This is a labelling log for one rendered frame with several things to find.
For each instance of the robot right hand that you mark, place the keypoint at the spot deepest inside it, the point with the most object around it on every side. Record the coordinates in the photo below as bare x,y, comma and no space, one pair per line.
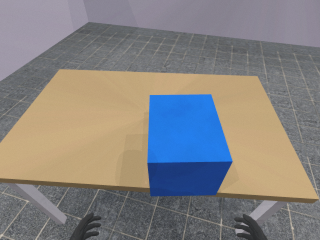
252,228

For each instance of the robot left hand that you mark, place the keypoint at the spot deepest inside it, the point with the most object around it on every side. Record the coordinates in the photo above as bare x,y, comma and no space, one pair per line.
84,226

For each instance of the table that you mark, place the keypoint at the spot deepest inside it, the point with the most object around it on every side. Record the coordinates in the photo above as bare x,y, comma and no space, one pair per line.
89,129

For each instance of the carton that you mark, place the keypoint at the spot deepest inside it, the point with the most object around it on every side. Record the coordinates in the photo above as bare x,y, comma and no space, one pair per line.
187,150

